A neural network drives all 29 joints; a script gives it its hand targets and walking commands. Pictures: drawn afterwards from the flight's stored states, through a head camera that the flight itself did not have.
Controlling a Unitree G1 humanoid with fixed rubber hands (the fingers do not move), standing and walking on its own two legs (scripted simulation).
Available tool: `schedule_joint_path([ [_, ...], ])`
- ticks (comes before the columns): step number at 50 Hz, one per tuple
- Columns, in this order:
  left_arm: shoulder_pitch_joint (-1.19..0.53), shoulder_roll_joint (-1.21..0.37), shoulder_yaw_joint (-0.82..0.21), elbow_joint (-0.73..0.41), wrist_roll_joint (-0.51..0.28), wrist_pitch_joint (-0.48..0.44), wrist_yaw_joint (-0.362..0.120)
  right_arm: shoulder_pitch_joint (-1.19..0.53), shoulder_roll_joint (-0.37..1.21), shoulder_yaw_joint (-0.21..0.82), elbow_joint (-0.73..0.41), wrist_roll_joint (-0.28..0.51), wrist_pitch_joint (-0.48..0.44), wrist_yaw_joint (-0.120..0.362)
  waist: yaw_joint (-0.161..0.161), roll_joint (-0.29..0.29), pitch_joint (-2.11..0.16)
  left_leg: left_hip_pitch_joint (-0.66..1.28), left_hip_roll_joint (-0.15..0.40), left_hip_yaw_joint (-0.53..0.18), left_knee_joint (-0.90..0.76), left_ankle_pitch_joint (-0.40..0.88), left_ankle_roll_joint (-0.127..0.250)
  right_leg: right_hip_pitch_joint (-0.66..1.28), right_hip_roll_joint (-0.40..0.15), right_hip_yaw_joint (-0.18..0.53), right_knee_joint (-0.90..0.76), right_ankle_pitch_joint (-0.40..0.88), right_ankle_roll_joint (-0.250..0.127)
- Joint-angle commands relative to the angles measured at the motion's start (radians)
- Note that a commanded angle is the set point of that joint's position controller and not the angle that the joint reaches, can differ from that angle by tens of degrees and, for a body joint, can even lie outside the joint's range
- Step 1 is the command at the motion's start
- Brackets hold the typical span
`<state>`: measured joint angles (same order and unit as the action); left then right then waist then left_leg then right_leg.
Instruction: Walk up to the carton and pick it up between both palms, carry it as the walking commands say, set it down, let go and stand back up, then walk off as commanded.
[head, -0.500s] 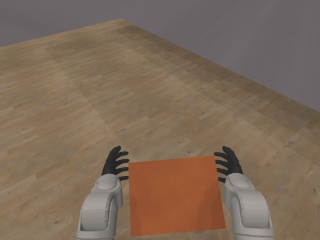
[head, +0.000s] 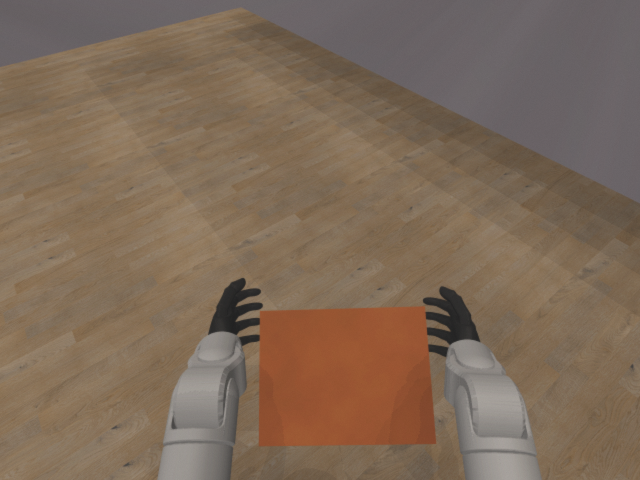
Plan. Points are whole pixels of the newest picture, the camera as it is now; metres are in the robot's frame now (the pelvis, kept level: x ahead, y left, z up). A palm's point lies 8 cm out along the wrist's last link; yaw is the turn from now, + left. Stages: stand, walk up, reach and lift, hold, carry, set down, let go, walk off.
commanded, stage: carry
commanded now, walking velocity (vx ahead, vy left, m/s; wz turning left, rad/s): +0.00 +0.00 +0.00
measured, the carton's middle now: (343, 365) +0.30 +0.00 -0.07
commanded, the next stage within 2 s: none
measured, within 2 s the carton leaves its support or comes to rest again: neither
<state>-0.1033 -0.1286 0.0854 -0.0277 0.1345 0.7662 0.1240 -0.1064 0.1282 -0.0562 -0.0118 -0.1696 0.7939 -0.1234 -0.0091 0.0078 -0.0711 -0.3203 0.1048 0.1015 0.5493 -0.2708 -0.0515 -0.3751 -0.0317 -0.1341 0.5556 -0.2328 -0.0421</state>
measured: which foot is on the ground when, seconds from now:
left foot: down 0.00-1.00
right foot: down 0.00-1.00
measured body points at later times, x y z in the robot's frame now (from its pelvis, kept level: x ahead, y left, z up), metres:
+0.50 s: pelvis +0.02 +0.00 +0.00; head +0.01 +0.00 +0.45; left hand +0.31 +0.15 +0.04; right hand +0.30 -0.15 +0.03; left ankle +0.00 +0.15 -0.73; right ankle +0.04 -0.09 -0.73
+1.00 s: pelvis +0.02 +0.00 +0.00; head +0.01 +0.00 +0.45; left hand +0.31 +0.15 +0.04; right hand +0.30 -0.15 +0.04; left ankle +0.00 +0.15 -0.73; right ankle +0.04 -0.09 -0.73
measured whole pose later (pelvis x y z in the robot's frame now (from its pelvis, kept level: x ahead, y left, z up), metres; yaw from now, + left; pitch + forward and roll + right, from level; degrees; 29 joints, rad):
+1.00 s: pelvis +0.02 +0.00 +0.00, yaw -1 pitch +2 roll +0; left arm -0.11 -0.13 0.09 -0.02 0.14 0.78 0.12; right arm -0.10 0.13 -0.06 -0.01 -0.17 0.81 -0.13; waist 0.00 0.00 -0.09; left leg -0.27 0.10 0.12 0.54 -0.31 -0.05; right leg -0.33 -0.03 -0.12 0.56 -0.27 -0.03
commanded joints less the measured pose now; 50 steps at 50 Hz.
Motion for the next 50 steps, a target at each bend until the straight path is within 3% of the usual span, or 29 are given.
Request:
schedule_joint_path([
  [1,-0.365,-0.741,-0.501,-0.108,-0.206,-0.035,-0.222,-0.447,0.721,0.472,-0.172,0.237,-0.071,0.217,0.0,-0.022,-0.327,0.104,0.05,-0.051,-0.06,0.126,0.059,0.154,-0.122,0.12,-0.103,0.249,-0.014],
  [3,-0.386,-0.754,-0.522,-0.151,-0.222,-0.039,-0.223,-0.459,0.735,0.488,-0.207,0.253,-0.075,0.22,0.0,-0.013,-0.318,0.109,0.053,-0.049,-0.06,0.156,0.054,0.148,-0.124,0.119,-0.095,0.281,-0.015],
  [4,-0.368,-0.742,-0.506,-0.072,-0.192,-0.038,-0.231,-0.446,0.716,0.467,-0.141,0.22,-0.077,0.226,0.0,-0.014,-0.32,0.109,0.057,-0.053,-0.06,0.174,0.057,0.154,-0.121,0.113,-0.09,0.279,-0.015],
  [7,-0.404,-0.775,-0.54,-0.134,-0.219,-0.05,-0.236,-0.488,0.744,0.502,-0.208,0.251,-0.088,0.233,0.001,-0.009,-0.324,0.118,0.059,-0.049,-0.059,0.182,0.058,0.147,-0.12,0.112,-0.086,0.27,-0.014],
  [9,-0.393,-0.755,-0.525,-0.063,-0.186,-0.053,-0.244,-0.465,0.729,0.478,-0.124,0.214,-0.091,0.241,0.0,-0.013,-0.326,0.119,0.059,-0.046,-0.057,0.189,0.055,0.152,-0.12,0.11,-0.082,0.287,-0.013],
  [10,-0.394,-0.764,-0.532,-0.072,-0.191,-0.06,-0.248,-0.482,0.733,0.492,-0.144,0.223,-0.097,0.244,0.0,-0.019,-0.325,0.122,0.059,-0.046,-0.057,0.184,0.055,0.151,-0.12,0.113,-0.087,0.286,-0.013],
  [11,-0.443,-0.798,-0.573,-0.174,-0.235,-0.061,-0.245,-0.506,0.772,0.524,-0.221,0.26,-0.096,0.242,0.0,-0.015,-0.325,0.121,0.06,-0.045,-0.054,0.192,0.053,0.158,-0.122,0.11,-0.083,0.297,-0.014],
  [12,-0.409,-0.772,-0.534,-0.073,-0.196,-0.056,-0.247,-0.483,0.745,0.492,-0.141,0.228,-0.094,0.243,0.001,-0.006,-0.326,0.129,0.059,-0.042,-0.053,0.2,0.055,0.152,-0.121,0.11,-0.082,0.302,-0.012],
  [13,-0.436,-0.803,-0.57,-0.174,-0.237,-0.054,-0.242,-0.515,0.773,0.527,-0.242,0.27,-0.093,0.238,0.001,-0.007,-0.326,0.132,0.059,-0.043,-0.051,0.207,0.052,0.152,-0.122,0.111,-0.08,0.305,-0.014],
  [15,-0.392,-0.764,-0.534,-0.104,-0.203,-0.043,-0.239,-0.463,0.741,0.487,-0.164,0.235,-0.081,0.235,0.001,0.0,-0.341,0.139,0.059,-0.04,-0.045,0.224,0.053,0.165,-0.123,0.109,-0.072,0.328,-0.013],
  [18,-0.4,-0.775,-0.543,-0.164,-0.228,-0.028,-0.23,-0.476,0.757,0.508,-0.226,0.266,-0.066,0.225,0.003,-0.012,-0.327,0.131,0.058,-0.04,-0.048,0.224,0.051,0.16,-0.124,0.107,-0.073,0.323,-0.012],
  [19,-0.36,-0.736,-0.5,-0.026,-0.169,-0.03,-0.24,-0.436,0.719,0.464,-0.087,0.206,-0.068,0.235,0.003,-0.003,-0.331,0.136,0.056,-0.04,-0.048,0.228,0.053,0.158,-0.124,0.11,-0.074,0.326,-0.015],
  [21,-0.404,-0.787,-0.55,-0.115,-0.213,-0.042,-0.245,-0.489,0.763,0.511,-0.186,0.248,-0.082,0.241,0.003,-0.016,-0.32,0.137,0.06,-0.038,-0.053,0.222,0.05,0.153,-0.121,0.109,-0.077,0.313,-0.011],
  [22,-0.427,-0.782,-0.542,-0.088,-0.205,-0.044,-0.249,-0.495,0.758,0.493,-0.144,0.23,-0.084,0.242,0.002,-0.017,-0.31,0.131,0.06,-0.04,-0.055,0.217,0.051,0.151,-0.12,0.109,-0.081,0.309,-0.011],
  [24,-0.439,-0.801,-0.558,-0.162,-0.236,-0.032,-0.241,-0.512,0.78,0.516,-0.223,0.268,-0.073,0.233,0.003,0.001,-0.305,0.133,0.059,-0.04,-0.06,0.198,0.053,0.146,-0.12,0.113,-0.089,0.282,-0.01],
  [25,-0.414,-0.777,-0.533,-0.079,-0.2,-0.028,-0.243,-0.475,0.755,0.485,-0.136,0.229,-0.068,0.235,0.003,0.006,-0.313,0.141,0.06,-0.041,-0.061,0.207,0.055,0.142,-0.117,0.111,-0.087,0.272,-0.01],
  [26,-0.421,-0.784,-0.545,-0.131,-0.219,-0.029,-0.239,-0.495,0.765,0.503,-0.195,0.254,-0.07,0.233,0.004,-0.008,-0.322,0.142,0.061,-0.04,-0.056,0.211,0.054,0.153,-0.119,0.111,-0.086,0.283,-0.011],
  [30,-0.41,-0.774,-0.53,-0.14,-0.223,-0.016,-0.229,-0.476,0.76,0.49,-0.191,0.259,-0.057,0.223,0.004,0.004,-0.308,0.137,0.059,-0.036,-0.058,0.213,0.05,0.154,-0.12,0.112,-0.085,0.302,-0.009],
  [31,-0.397,-0.755,-0.509,-0.084,-0.199,-0.017,-0.232,-0.47,0.743,0.472,-0.14,0.235,-0.058,0.226,0.004,-0.007,-0.305,0.134,0.058,-0.037,-0.06,0.213,0.051,0.154,-0.119,0.112,-0.083,0.303,-0.009],
  [32,-0.388,-0.768,-0.518,-0.102,-0.21,-0.015,-0.232,-0.487,0.747,0.488,-0.188,0.251,-0.059,0.224,0.005,-0.016,-0.301,0.132,0.06,-0.037,-0.062,0.209,0.051,0.155,-0.118,0.109,-0.086,0.293,-0.007],
  [33,-0.385,-0.751,-0.497,-0.02,-0.176,-0.021,-0.24,-0.469,0.732,0.46,-0.092,0.211,-0.063,0.233,0.004,-0.013,-0.304,0.133,0.058,-0.037,-0.065,0.193,0.052,0.153,-0.119,0.112,-0.089,0.281,-0.009],
  [35,-0.433,-0.793,-0.537,-0.148,-0.233,-0.021,-0.233,-0.517,0.774,0.501,-0.212,0.27,-0.064,0.226,0.005,-0.003,-0.29,0.134,0.059,-0.038,-0.072,0.186,0.049,0.144,-0.118,0.115,-0.092,0.258,-0.009],
  [39,-0.401,-0.771,-0.51,-0.047,-0.195,-0.024,-0.243,-0.48,0.749,0.473,-0.121,0.222,-0.066,0.231,0.005,-0.02,-0.297,0.137,0.06,-0.038,-0.071,0.182,0.054,0.147,-0.117,0.113,-0.098,0.254,-0.005],
  [42,-0.449,-0.8,-0.539,-0.159,-0.244,-0.02,-0.233,-0.525,0.78,0.501,-0.227,0.274,-0.063,0.221,0.005,-0.018,-0.299,0.136,0.059,-0.037,-0.069,0.177,0.052,0.152,-0.119,0.116,-0.099,0.266,-0.006],
  [44,-0.404,-0.775,-0.516,-0.118,-0.22,-0.013,-0.229,-0.502,0.756,0.488,-0.202,0.263,-0.058,0.218,0.007,-0.008,-0.311,0.143,0.058,-0.034,-0.065,0.192,0.052,0.158,-0.12,0.115,-0.092,0.28,-0.007],
  [45,-0.377,-0.758,-0.495,-0.015,-0.179,-0.014,-0.24,-0.463,0.738,0.464,-0.093,0.214,-0.057,0.228,0.006,-0.007,-0.308,0.142,0.058,-0.036,-0.065,0.197,0.054,0.16,-0.118,0.113,-0.094,0.281,-0.006],
  [48,-0.447,-0.796,-0.538,-0.145,-0.235,-0.016,-0.234,-0.513,0.775,0.496,-0.204,0.263,-0.058,0.222,0.006,-0.019,-0.294,0.138,0.059,-0.036,-0.066,0.194,0.051,0.153,-0.12,0.115,-0.095,0.29,-0.005],
  [49,-0.429,-0.785,-0.523,-0.142,-0.232,-0.009,-0.229,-0.511,0.769,0.494,-0.215,0.271,-0.052,0.217,0.007,-0.022,-0.3,0.137,0.057,-0.039,-0.069,0.181,0.053,0.157,-0.121,0.119,-0.098,0.283,-0.007],
  [50,-0.399,-0.768,-0.503,-0.058,-0.196,-0.009,-0.234,-0.489,0.745,0.471,-0.142,0.235,-0.053,0.223,0.006,-0.005,-0.301,0.141,0.057,-0.034,-0.07,0.185,0.053,0.155,-0.119,0.119,-0.096,0.28,-0.007],
])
